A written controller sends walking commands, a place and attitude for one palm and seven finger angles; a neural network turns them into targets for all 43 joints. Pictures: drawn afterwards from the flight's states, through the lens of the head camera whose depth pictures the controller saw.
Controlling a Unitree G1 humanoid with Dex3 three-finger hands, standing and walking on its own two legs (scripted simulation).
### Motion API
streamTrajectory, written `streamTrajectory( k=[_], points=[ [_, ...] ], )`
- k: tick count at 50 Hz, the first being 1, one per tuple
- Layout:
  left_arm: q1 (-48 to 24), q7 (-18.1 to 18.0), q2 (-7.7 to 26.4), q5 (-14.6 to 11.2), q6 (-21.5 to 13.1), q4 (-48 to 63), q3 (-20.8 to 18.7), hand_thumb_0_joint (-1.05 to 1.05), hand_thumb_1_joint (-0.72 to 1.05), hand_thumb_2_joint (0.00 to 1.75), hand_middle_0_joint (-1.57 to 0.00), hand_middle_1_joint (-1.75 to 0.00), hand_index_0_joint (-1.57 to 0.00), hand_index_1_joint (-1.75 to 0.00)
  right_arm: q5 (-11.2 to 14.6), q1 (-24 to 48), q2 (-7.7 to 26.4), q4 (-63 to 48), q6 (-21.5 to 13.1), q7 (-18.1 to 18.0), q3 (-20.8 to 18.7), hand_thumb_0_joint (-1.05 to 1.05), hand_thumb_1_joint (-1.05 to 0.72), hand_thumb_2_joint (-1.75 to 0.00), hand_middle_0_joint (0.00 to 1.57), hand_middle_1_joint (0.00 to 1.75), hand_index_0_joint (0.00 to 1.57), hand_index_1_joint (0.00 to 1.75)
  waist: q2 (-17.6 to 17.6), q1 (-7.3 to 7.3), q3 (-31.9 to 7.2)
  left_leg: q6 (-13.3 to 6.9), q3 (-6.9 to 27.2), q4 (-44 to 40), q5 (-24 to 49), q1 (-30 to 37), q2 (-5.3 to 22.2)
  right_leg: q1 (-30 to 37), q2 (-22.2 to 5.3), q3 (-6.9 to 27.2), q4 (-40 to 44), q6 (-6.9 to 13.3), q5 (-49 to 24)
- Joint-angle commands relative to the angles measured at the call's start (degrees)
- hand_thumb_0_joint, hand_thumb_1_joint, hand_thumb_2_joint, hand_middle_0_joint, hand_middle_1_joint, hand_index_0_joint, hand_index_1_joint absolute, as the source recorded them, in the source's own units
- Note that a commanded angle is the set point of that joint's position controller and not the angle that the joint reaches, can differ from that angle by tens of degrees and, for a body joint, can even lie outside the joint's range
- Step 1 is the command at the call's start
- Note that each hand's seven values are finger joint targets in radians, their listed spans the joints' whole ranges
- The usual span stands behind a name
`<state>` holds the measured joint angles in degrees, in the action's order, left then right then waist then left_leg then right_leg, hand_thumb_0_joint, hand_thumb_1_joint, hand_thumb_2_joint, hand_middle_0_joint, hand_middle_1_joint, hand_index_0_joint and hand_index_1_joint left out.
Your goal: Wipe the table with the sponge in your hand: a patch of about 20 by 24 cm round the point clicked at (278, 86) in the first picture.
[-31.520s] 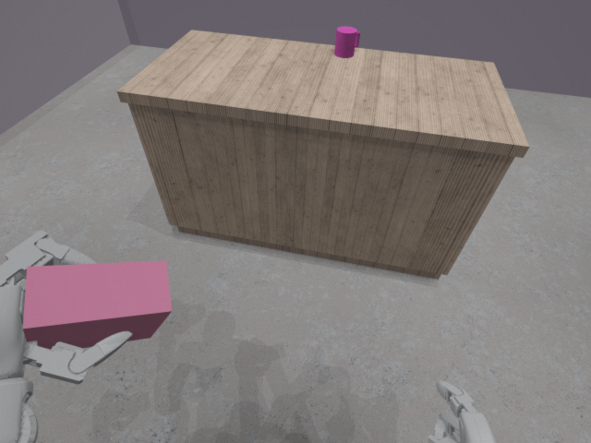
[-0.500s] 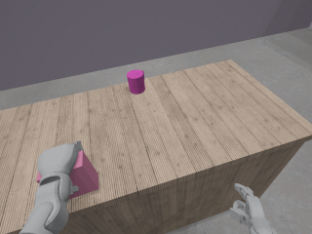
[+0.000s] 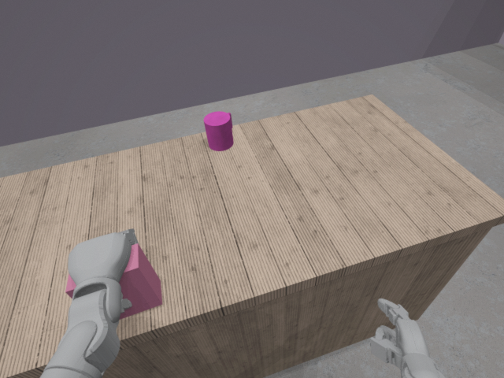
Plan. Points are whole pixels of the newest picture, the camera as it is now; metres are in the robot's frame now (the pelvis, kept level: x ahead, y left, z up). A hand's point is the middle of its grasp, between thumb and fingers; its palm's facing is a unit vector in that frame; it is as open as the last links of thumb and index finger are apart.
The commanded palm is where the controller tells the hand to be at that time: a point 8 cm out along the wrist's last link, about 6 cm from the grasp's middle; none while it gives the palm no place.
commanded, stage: lower the sponge onto the table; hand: left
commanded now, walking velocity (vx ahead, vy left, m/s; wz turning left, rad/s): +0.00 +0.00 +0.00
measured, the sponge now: (123, 291) +0.24 +0.28 -0.02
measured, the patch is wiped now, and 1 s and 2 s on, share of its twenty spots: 0.00 0.30 0.50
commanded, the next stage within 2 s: wipe forward along the first lane in 0.08 s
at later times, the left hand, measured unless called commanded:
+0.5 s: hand (117, 266) +0.26 +0.29 +0.02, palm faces -0.07 -0.05 -1.00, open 9.8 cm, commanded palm +0.25 +0.29 +0.06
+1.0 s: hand (114, 243) +0.31 +0.32 +0.02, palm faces -0.11 +0.02 -0.99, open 9.8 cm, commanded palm +0.30 +0.31 +0.05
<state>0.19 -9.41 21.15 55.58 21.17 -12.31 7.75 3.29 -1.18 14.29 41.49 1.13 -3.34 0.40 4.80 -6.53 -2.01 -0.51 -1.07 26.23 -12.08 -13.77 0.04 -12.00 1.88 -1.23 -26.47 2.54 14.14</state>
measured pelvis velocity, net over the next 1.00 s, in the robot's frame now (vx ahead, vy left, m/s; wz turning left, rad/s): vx -0.02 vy -0.01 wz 0.01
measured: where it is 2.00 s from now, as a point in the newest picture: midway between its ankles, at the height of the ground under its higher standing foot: outside the picture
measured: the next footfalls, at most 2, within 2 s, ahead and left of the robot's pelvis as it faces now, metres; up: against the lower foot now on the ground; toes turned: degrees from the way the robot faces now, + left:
none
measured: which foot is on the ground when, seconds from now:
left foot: down 0.00-1.00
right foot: down 0.00-1.00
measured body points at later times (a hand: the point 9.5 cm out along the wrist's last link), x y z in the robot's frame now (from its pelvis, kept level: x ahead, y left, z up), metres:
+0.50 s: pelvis +0.00 +0.00 +0.00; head +0.00 -0.04 +0.44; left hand +0.26 +0.29 +0.08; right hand +0.22 -0.23 -0.11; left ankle +0.02 +0.12 -0.74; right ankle +0.00 -0.09 -0.74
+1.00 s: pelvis -0.02 -0.01 -0.01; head +0.00 -0.03 +0.43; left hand +0.31 +0.32 +0.08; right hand +0.13 -0.27 -0.14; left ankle +0.02 +0.12 -0.74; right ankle +0.00 -0.09 -0.74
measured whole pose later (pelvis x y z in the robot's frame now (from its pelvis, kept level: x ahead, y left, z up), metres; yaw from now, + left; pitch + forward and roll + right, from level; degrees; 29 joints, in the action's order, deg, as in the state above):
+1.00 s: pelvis -0.02 -0.01 -0.01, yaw +0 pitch +7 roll +0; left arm -21.8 -11.6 27.0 57.5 11.9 -41.7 1.6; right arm 4.9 -9.4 16.6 42.5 3.6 -4.3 -1.3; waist 4.3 -2.2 -5.1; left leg -0.5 -0.1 34.5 -13.3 -27.9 0.7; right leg -25.7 2.5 -2.2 -34.2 2.9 15.2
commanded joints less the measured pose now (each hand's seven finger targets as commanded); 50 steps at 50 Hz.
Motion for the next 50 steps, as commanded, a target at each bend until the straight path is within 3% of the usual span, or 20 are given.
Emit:
streamTrajectory(
  k=[1, 4, 7, 9, 10, 13, 14, 15, 21, 24, 25, 29, 30, 34, 35, 39, 42, 44, 46, 50],
  points=[
    [-13.2, -1.5, 10.7, 0.8, -0.4, 7.5, -6.0, 0.00, 0.10, 1.30, -1.20, -1.60, -1.20, -1.60, 0.2, 10.2, 6.6, -9.8, -2.7, -0.8, -2.1, 0.00, -0.90, -0.90, 0.20, 0.30, 0.20, 0.30, -5.6, 0.90, -9.6, -1.9, 4.3, -1.4, 7.0, 4.7, -2.0, -0.8, -0.4, 6.2, 5.2, 1.6, -7.3],
    [-14.3, -1.4, 13.5, 1.3, -1.2, 7.0, -8.4, 0.00, 0.10, 1.30, -1.20, -1.60, -1.20, -1.60, 0.0, 9.7, 7.2, -9.5, -2.4, -0.9, -2.3, 0.00, -0.90, -0.90, 0.20, 0.30, 0.20, 0.30, -4.9, 0.61, -10.0, -1.8, 4.5, -1.0, 7.1, 4.3, -2.3, -0.9, -0.3, 7.4, 4.9, 1.8, -7.8],
    [-9.9, -1.6, 9.6, 1.3, -2.2, 7.6, -6.1, 0.00, 0.10, 1.30, -1.20, -1.60, -1.20, -1.60, -0.1, 9.1, 6.6, -10.5, -2.7, -0.3, -2.6, 0.00, -0.90, -0.90, 0.20, 0.30, 0.20, 0.30, -4.8, 0.37, -11.7, -1.9, 4.0, 0.1, 9.9, 4.4, -2.1, -0.2, -0.5, 6.2, 3.4, 1.7, -12.4],
    [-7.7, -2.2, 12.9, 1.0, -2.5, 8.2, -9.7, 0.00, 0.10, 1.30, -1.20, -1.60, -1.20, -1.60, -0.3, 9.0, 7.4, -10.1, -2.4, -0.2, -2.9, 0.00, -0.90, -0.90, 0.20, 0.30, 0.20, 0.30, -5.3, -0.26, -12.3, -1.7, 4.3, 0.5, 10.4, 4.1, -2.2, 0.5, -0.4, 7.6, 3.1, 1.9, -14.3],
    [-8.6, -2.1, 9.4, 0.6, -2.4, 8.4, -6.5, 0.00, 0.10, 1.30, -1.20, -1.60, -1.20, -1.60, -0.1, 8.5, 6.9, -10.6, -2.2, -0.2, -2.8, 0.00, -0.90, -0.90, 0.20, 0.30, 0.20, 0.30, -5.4, 0.95, -11.9, -1.8, 3.7, 0.6, 10.0, 3.1, -2.1, 0.3, -0.5, 6.3, 2.6, 1.6, -14.5],
    [-11.9, -2.6, 9.6, 1.2, -1.7, 5.8, -5.9, 0.00, 0.10, 1.30, -1.20, -1.60, -1.20, -1.60, 0.2, 8.5, 7.0, -9.9, -2.1, -0.4, -2.9, 0.00, -0.90, -0.90, 0.20, 0.30, 0.20, 0.30, -6.8, 1.47, -9.4, -1.8, 3.8, 0.5, 7.8, 2.6, -1.9, -2.5, -0.6, 6.3, 3.4, 1.3, -10.9],
    [-13.4, -3.0, 13.2, 1.1, -1.6, 5.3, -8.9, 0.00, 0.10, 1.30, -1.20, -1.60, -1.20, -1.60, 0.3, 8.3, 7.6, -9.2, -2.0, -0.7, -3.0, 0.00, -0.90, -0.90, 0.20, 0.30, 0.20, 0.30, -5.7, 1.32, -8.9, -1.7, 4.2, 0.3, 6.5, 2.5, -2.0, -3.0, -0.3, 7.1, 3.7, 1.7, -8.8],
    [-15.3, -2.8, 10.4, 1.4, -1.5, 4.9, -6.0, 0.00, 0.10, 1.30, -1.20, -1.60, -1.20, -1.60, 0.4, 8.3, 7.1, -9.6, -2.0, -0.9, -2.7, 0.00, -0.90, -0.90, 0.20, 0.30, 0.20, 0.30, -5.4, 1.62, -10.1, -1.9, 3.8, 0.4, 6.3, 2.3, -2.2, -2.9, -0.4, 5.9, 3.4, 1.4, -8.5],
    [-17.6, -2.5, 10.3, 1.4, -1.5, -1.5, -5.7, 0.00, 0.10, 1.30, -1.20, -1.60, -1.20, -1.60, 0.9, 6.8, 7.3, -8.8, -1.6, -1.3, -2.9, 0.00, -0.90, -0.90, 0.20, 0.30, 0.20, 0.30, -8.0, 2.27, -10.0, -2.0, 3.3, 0.9, 4.7, 0.6, -2.2, -3.6, -0.5, 6.0, 3.1, 1.1, -7.9],
    [-18.5, -2.3, 14.9, 1.4, -2.0, -4.4, -9.5, 0.00, 0.10, 1.30, -1.20, -1.60, -1.20, -1.60, 0.8, 5.8, 8.3, -8.0, -1.1, -1.4, -3.0, 0.00, -0.90, -0.90, 0.20, 0.30, 0.20, 0.30, -7.4, 2.04, -10.4, -1.9, 3.5, 1.2, 4.2, -0.9, -2.5, -3.1, -0.5, 7.3, 3.0, 1.3, -8.4],
    [-19.2, -2.1, 12.4, 1.6, -2.2, -4.5, -7.1, 0.00, 0.10, 1.30, -1.20, -1.60, -1.20, -1.60, 0.9, 5.7, 7.8, -8.6, -1.0, -1.3, -2.9, 0.00, -0.90, -0.90, 0.20, 0.30, 0.20, 0.30, -6.8, 2.17, -11.4, -2.0, 3.2, 1.5, 4.9, -1.1, -2.6, -2.5, -0.7, 6.2, 2.3, 1.1, -9.8],
    [-19.2, -2.4, 15.6, 1.9, -3.2, -8.6, -10.3, 0.00, 0.10, 1.30, -1.20, -1.60, -1.20, -1.60, 0.8, 4.2, 8.5, -8.0, -0.6, -1.3, -3.2, 0.00, -0.90, -0.90, 0.20, 0.30, 0.20, 0.30, -7.8, 2.11, -10.4, -2.0, 3.3, 1.9, 3.8, -2.6, -2.6, -3.8, -0.4, 7.2, 2.5, 1.3, -8.6],
    [-20.6, -2.2, 13.2, 1.5, -3.5, -8.6, -7.8, 0.00, 0.10, 1.30, -1.20, -1.60, -1.20, -1.60, 1.0, 4.0, 8.1, -8.8, -0.5, -1.3, -3.0, 0.00, -0.90, -0.90, 0.20, 0.30, 0.20, 0.30, -7.1, 2.73, -10.5, -2.1, 2.9, 2.0, 3.1, -3.4, -2.6, -3.8, -0.7, 6.2, 2.3, 0.9, -8.2],
    [-24.1, -2.8, 18.1, 2.4, -4.8, -12.8, -11.6, 0.00, 0.10, 1.30, -1.20, -1.60, -1.20, -1.60, 1.1, 2.8, 8.8, -7.7, -0.2, -1.6, -3.3, 0.00, -0.90, -0.90, 0.20, 0.30, 0.20, 0.30, -7.7, 2.83, -9.4, -2.0, 3.3, 2.3, 0.7, -4.9, -2.7, -6.0, -0.5, 7.4, 2.8, 1.0, -4.0],
    [-25.5, -2.8, 14.3, 2.1, -5.3, -12.8, -7.9, 0.00, 0.10, 1.30, -1.20, -1.60, -1.20, -1.60, 1.3, 2.2, 8.2, -8.3, -0.4, -1.7, -3.3, 0.00, -0.90, -0.90, 0.20, 0.30, 0.20, 0.30, -6.4, 3.72, -10.4, -2.3, 2.5, 2.5, 0.1, -5.1, -2.5, -6.3, -0.7, 6.2, 2.3, 0.6, -3.4],
    [-26.9, -3.4, 18.4, 2.4, -6.1, -18.7, -11.4, 0.00, 0.10, 1.30, -1.20, -1.60, -1.20, -1.60, 1.4, 0.4, 9.1, -7.1, -0.1, -1.6, -3.7, 0.00, -0.90, -0.90, 0.20, 0.30, 0.20, 0.30, -8.4, 3.77, -10.2, -2.2, 2.8, 3.2, -1.4, -7.2, -2.4, -7.6, -0.5, 7.1, 2.2, 0.7, -1.7],
    [-31.6, -3.2, 16.9, 2.5, -6.9, -22.5, -8.6, 0.00, 0.10, 1.30, -1.20, -1.60, -1.20, -1.60, 1.6, -0.6, 9.0, -7.2, 0.0, -1.7, -3.4, 0.00, -0.90, -0.90, 0.20, 0.30, 0.20, 0.30, -8.7, 5.16, -8.5, -2.3, 2.6, 3.6, -4.2, -9.5, -2.1, -10.3, -0.9, 6.0, 2.2, 0.2, 2.2],
    [-32.7, -3.7, 20.5, 3.0, -7.7, -24.1, -11.7, 0.00, 0.10, 1.30, -1.20, -1.60, -1.20, -1.60, 1.5, -1.6, 9.6, -6.7, 0.1, -1.7, -3.7, 0.00, -0.90, -0.90, 0.20, 0.30, 0.20, 0.30, -7.5, 4.71, -10.4, -2.2, 2.9, 4.0, -4.2, -9.9, -2.1, -10.2, -0.6, 6.3, 1.5, 0.5, 2.4],
    [-34.9, -3.7, 17.2, 2.9, -8.6, -24.8, -8.5, 0.00, 0.10, 1.30, -1.20, -1.60, -1.20, -1.60, 1.7, -2.3, 8.9, -7.1, 0.0, -1.7, -3.7, 0.00, -0.90, -0.90, 0.20, 0.30, 0.20, 0.30, -7.7, 5.62, -11.2, -2.4, 2.5, 4.6, -4.3, -10.2, -1.9, -10.9, -0.9, 5.4, 1.1, 0.1, 2.3],
    [-37.9, -4.5, 18.8, 2.2, -10.1, -27.4, -9.7, 0.00, 0.10, 1.30, -1.20, -1.60, -1.20, -1.60, 1.6, -4.1, 9.2, -6.6, 0.0, -1.7, -4.0, 0.00, -0.90, -0.90, 0.20, 0.30, 0.20, 0.30, -7.6, 6.09, -13.6, -2.6, 2.3, 5.7, -4.4, -11.4, -1.6, -10.5, -0.9, 5.1, 0.3, -0.2, 1.5]
  ],
)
